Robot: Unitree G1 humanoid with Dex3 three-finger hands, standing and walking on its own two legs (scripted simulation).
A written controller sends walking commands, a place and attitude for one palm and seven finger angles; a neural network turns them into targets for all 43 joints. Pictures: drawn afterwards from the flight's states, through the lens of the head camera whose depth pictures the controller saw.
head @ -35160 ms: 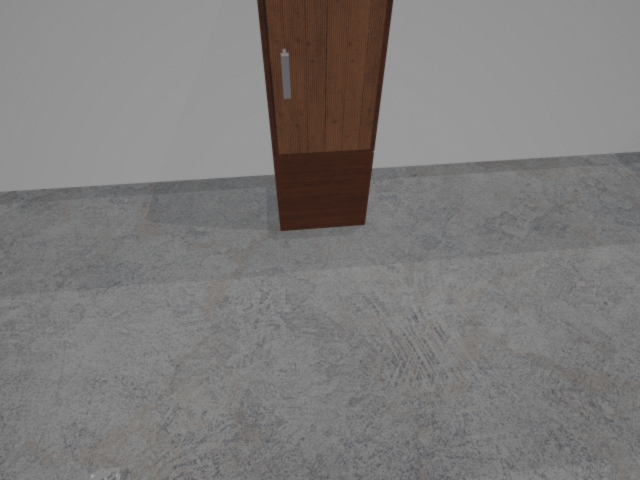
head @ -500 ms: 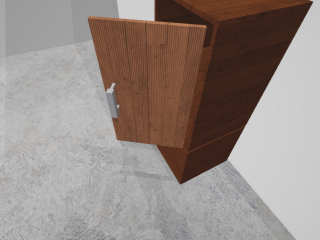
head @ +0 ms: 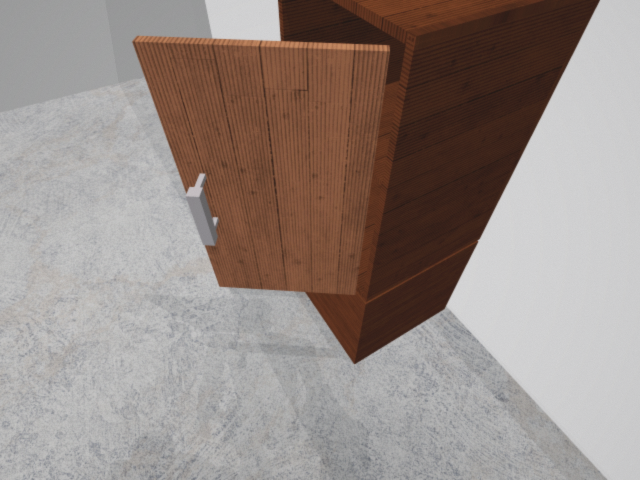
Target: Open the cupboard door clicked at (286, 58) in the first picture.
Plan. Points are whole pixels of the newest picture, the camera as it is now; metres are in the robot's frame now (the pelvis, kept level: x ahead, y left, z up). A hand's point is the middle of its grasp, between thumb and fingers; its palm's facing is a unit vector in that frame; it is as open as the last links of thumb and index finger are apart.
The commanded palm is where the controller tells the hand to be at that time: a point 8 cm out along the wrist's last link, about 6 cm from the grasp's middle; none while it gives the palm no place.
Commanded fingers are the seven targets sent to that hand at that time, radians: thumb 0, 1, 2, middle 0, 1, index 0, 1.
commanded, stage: come to a stop and stand still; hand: left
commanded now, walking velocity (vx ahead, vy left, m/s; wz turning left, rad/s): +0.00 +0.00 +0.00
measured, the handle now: (205, 209) +0.56 +0.24 -0.04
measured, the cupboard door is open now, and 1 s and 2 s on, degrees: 55 55 55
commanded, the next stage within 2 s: look again from close up in 0.48 s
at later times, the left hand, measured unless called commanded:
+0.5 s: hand out of the picture -0.05 +0.15 -0.17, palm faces +0.04 -0.98 -0.17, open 7.3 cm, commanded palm none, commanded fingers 0.00 0.90 0.90 -0.20 -0.30 -0.20 -0.30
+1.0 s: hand out of the picture -0.01 +0.19 -0.17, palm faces +0.05 -0.98 -0.20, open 7.3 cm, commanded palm none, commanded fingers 0.00 0.90 0.90 -0.20 -0.30 -0.20 -0.30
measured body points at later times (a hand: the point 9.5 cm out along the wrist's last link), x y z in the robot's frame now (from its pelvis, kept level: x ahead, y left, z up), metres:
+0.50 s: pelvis -0.02 -0.01 +0.01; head -0.01 -0.01 +0.46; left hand -0.05 +0.20 -0.15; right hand -0.02 -0.23 -0.15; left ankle -0.04 +0.11 -0.74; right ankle -0.03 -0.10 -0.74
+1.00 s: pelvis -0.02 +0.02 +0.00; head -0.02 +0.01 +0.45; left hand -0.02 +0.25 -0.15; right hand -0.02 -0.19 -0.16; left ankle -0.04 +0.11 -0.74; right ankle -0.03 -0.10 -0.74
